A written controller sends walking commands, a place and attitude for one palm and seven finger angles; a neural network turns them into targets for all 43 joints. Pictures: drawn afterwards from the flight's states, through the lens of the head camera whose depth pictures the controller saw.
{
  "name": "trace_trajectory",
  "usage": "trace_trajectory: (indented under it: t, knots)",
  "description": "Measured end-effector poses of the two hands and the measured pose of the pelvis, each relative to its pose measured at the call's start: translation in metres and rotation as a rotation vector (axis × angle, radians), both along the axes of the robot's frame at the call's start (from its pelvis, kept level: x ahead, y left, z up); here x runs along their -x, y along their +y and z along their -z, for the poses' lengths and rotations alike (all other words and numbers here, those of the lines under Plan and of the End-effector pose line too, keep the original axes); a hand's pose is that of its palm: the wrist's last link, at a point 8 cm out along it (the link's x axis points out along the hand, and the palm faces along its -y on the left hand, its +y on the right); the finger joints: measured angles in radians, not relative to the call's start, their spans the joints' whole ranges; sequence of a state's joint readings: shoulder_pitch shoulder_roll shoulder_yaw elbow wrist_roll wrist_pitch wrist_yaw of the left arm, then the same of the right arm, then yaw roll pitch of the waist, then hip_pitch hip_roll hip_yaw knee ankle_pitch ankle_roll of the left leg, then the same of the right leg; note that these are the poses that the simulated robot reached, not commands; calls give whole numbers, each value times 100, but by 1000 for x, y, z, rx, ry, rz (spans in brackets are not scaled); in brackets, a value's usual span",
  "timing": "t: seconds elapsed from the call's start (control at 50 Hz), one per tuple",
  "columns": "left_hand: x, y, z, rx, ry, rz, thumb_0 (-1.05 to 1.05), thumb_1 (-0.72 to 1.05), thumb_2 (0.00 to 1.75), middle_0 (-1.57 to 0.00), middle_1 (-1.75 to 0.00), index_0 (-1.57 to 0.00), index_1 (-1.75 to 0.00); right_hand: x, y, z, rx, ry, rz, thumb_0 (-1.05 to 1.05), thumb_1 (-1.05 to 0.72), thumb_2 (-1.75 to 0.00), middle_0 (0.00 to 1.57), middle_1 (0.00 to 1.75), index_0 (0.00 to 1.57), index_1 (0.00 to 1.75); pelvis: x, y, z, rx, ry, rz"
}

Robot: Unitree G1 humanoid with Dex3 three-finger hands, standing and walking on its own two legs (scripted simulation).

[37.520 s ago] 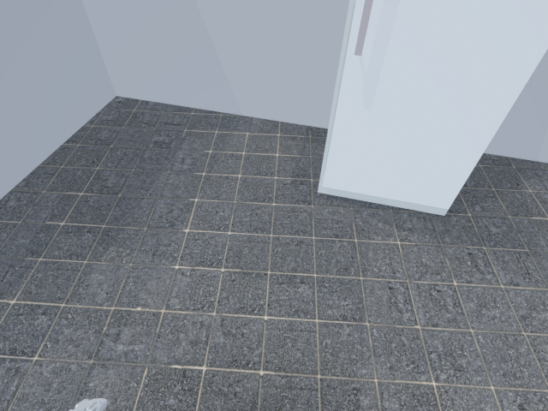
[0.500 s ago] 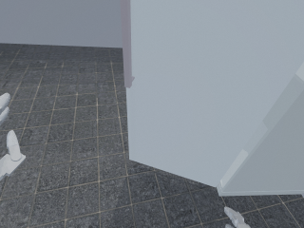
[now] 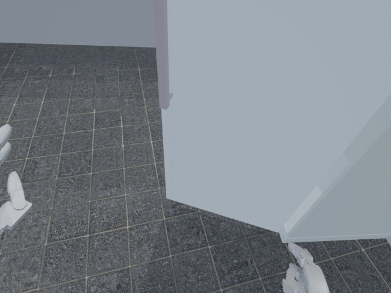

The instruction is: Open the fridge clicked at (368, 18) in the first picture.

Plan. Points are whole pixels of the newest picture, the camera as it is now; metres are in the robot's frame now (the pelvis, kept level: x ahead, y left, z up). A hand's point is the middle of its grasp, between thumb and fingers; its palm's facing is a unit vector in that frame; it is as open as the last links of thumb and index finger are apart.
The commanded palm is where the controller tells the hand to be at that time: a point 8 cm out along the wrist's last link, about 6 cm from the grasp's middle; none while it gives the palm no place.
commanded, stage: let the arm hang, fingers relaxed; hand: left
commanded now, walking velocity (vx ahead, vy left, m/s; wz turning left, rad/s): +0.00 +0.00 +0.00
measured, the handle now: (164, 24) +0.65 +0.13 +0.24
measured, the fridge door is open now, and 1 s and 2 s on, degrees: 69 69 69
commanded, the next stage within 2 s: look to check the result in 1.12 s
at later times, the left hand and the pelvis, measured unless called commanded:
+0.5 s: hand out of the picture -0.07 +0.19 -0.18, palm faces +0.02 -0.98 -0.18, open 7.2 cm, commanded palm none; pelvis -0.03 +0.00 +0.00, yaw +2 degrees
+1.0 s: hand out of the picture +0.09 +0.24 -0.14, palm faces +0.01 -0.95 -0.32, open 7.4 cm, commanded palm none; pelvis -0.01 +0.00 +0.01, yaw +1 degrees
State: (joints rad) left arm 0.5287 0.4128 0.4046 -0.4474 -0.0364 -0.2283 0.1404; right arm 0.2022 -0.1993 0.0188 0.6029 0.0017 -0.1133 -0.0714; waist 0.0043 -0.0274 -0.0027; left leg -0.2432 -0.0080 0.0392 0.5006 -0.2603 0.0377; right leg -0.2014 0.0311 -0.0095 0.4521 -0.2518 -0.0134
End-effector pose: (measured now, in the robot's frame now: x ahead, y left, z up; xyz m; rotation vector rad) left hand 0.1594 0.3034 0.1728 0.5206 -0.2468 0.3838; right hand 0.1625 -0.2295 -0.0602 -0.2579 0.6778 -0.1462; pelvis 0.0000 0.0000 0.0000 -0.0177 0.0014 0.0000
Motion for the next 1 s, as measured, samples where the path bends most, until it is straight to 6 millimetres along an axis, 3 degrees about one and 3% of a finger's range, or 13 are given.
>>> trace_trajectory:
  t: [0.04,0.06,0.12,0.16,0.24,0.28,0.34,0.46,0.58,0.66,0.78,0.9,1.0]
  knots:
    - [-1,2,7,2,20,3,1,88,90,-22,-30,-21,-30,1,0,3,-7,3,-14,1,-91,-89,21,30,20,30,2,2,1,2,3,-10]
    - [-6,5,23,17,87,8,1,89,90,-21,-30,-21,-30,2,-2,9,-14,21,-36,1,-91,-89,20,30,20,30,4,4,2,2,6,-19]
    - [-14,10,105,138,431,-22,0,89,90,-21,-30,-21,-30,7,-10,30,-17,102,-61,1,-91,-89,21,30,20,30,12,9,8,-5,11,-31]
    - [-2,4,167,229,688,-48,0,90,90,-20,-30,-20,-30,16,-15,40,-15,148,-49,1,-91,-89,21,30,20,30,17,11,11,-10,5,-32]
    - [56,-30,264,385,1117,-59,1,90,90,-20,-30,-20,-30,51,-25,49,2,263,-12,1,-91,-89,21,30,20,30,23,8,10,-15,-10,-28]
    - [92,-51,295,458,1278,-59,1,90,90,-20,-30,-20,-30,74,-29,52,15,344,9,1,-91,-89,20,30,20,30,25,6,8,-15,-14,-26]
    - [144,-75,320,554,1454,-87,1,92,90,-21,-30,-21,-30,111,-33,55,33,480,43,1,-91,-89,20,30,20,30,27,3,4,-9,-13,-27]
    - [216,-70,326,621,1632,-215,1,94,90,-21,-30,-21,-30,171,-34,59,39,695,99,1,-91,-89,20,30,20,30,27,1,-1,3,-9,-35]
    - [232,-46,315,585,1668,-309,1,92,90,-21,-30,-21,-30,189,-25,66,7,751,124,1,-91,-89,20,30,20,30,24,3,-3,3,-13,-34]
    - [214,-29,307,539,1624,-325,1,91,90,-21,-30,-21,-30,180,-20,72,-19,725,119,1,-91,-89,20,30,20,30,23,5,-4,0,-16,-31]
    - [162,-14,297,480,1498,-293,1,90,90,-20,-30,-20,-30,147,-19,73,-32,640,98,1,-91,-89,21,30,20,30,18,6,-5,-6,-19,-27]
    - [108,-11,287,443,1380,-229,0,90,90,-20,-30,-20,-30,111,-29,66,-15,551,83,0,-91,-89,21,30,20,30,12,6,-7,-11,-21,-24]
    - [76,-14,281,426,1322,-186,0,90,90,-20,-30,-20,-30,88,-41,57,11,501,81,0,-91,-89,21,30,20,30,7,5,-8,-14,-22,-22]
